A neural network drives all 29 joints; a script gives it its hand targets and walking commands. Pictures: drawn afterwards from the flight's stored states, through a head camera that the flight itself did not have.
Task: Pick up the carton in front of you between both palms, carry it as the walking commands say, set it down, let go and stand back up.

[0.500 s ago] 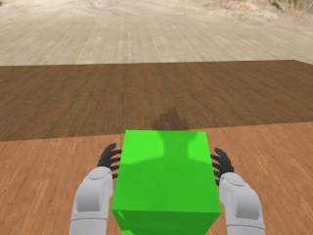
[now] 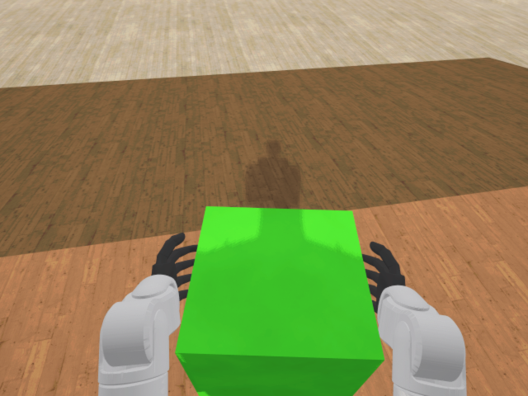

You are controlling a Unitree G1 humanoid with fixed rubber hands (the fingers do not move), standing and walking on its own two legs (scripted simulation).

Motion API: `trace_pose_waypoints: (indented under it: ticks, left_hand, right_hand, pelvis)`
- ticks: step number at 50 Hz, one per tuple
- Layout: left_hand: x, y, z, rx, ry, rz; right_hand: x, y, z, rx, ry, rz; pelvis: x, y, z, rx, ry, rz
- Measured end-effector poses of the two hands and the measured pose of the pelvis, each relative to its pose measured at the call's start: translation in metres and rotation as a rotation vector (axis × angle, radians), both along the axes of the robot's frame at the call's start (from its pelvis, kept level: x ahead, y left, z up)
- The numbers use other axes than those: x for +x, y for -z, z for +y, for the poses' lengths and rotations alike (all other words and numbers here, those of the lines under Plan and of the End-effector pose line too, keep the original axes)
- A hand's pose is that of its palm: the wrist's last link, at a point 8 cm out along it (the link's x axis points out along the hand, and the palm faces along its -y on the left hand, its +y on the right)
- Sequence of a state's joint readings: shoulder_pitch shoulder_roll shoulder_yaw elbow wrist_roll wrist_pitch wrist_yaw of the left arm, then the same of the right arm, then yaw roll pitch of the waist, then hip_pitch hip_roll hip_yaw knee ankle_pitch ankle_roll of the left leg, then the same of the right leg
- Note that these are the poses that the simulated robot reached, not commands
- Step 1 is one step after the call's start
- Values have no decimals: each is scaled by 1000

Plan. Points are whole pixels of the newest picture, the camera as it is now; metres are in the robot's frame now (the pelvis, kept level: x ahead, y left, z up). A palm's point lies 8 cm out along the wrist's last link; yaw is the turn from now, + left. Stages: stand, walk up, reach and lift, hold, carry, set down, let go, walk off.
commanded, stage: carry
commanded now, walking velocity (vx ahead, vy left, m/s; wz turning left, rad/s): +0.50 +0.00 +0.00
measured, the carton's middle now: (275, 313) +0.27 +0.00 +0.02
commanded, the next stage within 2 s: none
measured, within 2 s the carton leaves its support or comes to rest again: neither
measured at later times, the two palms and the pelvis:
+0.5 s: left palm (207, 160) +0.57 +0.14 +0.07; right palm (350, 156) +0.60 -0.16 +0.06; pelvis +0.33 -0.04 +0.01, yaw +5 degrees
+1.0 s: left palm (210, 75) +0.93 +0.18 +0.08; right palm (317, 76) +0.93 -0.12 +0.09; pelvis +0.66 +0.03 +0.01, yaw +1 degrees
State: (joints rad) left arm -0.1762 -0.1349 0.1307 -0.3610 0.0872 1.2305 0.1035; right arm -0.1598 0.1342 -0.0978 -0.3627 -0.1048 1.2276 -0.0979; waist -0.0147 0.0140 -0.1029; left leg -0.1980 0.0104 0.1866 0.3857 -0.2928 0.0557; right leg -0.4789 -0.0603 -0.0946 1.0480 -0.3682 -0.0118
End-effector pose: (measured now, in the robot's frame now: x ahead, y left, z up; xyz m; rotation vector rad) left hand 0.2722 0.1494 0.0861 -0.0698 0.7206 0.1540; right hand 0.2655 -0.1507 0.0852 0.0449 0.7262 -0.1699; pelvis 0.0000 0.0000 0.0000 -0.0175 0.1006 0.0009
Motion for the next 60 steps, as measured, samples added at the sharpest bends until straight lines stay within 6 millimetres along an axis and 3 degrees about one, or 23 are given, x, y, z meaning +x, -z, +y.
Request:
trace_pose_waypoints:
  ticks: [6,13,17,24,32,38,41,45,53,57,60]
  left_hand:
    - [80,0,-11,4,25,-21]
    - [170,31,-19,38,-39,-10]
    - [204,40,-16,35,-94,78]
    - [279,18,-12,45,-127,64]
    - [402,-5,-7,45,-61,-51]
    - [507,11,14,12,-32,-85]
    - [550,21,21,0,-19,-17]
    - [599,19,26,1,7,44]
    - [701,-5,33,-5,-17,-32]
    - [764,-13,30,-1,-48,-82]
    - [821,-13,24,32,-46,-101]
  right_hand:
    - [77,-5,-11,-6,18,-20]
    - [190,33,-19,16,-58,-10]
    - [240,41,-15,9,-118,76]
    - [323,24,-10,9,-159,61]
    - [426,2,-7,12,-85,-52]
    - [522,8,14,-12,-48,-85]
    - [560,16,21,-14,-28,-17]
    - [601,15,26,-13,-4,45]
    - [711,-13,33,-17,-24,-31]
    - [781,-18,30,3,-44,-81]
    - [841,-12,24,6,-65,-101]
  pelvis:
    - [77,0,-8,-19,-20,-4]
    - [186,30,-33,-17,-64,-49]
    - [230,16,-43,4,-89,-40]
    - [313,-7,-45,49,-82,-18]
    - [425,0,-24,44,-63,-28]
    - [522,27,4,44,-29,-54]
    - [557,21,16,38,-10,-47]
    - [601,4,25,9,-1,-34]
    - [702,-8,24,-15,-24,-25]
    - [760,0,16,-1,-33,-32]
    - [807,13,6,14,-46,-41]
